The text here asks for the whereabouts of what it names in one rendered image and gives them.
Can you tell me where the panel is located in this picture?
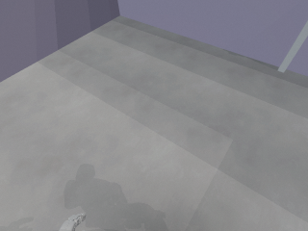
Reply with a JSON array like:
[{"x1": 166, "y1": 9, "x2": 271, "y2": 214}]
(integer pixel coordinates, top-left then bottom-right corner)
[{"x1": 278, "y1": 20, "x2": 308, "y2": 73}]

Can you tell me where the robot left hand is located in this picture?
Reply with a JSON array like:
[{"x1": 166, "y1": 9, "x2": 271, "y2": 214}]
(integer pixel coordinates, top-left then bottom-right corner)
[{"x1": 59, "y1": 213, "x2": 86, "y2": 231}]

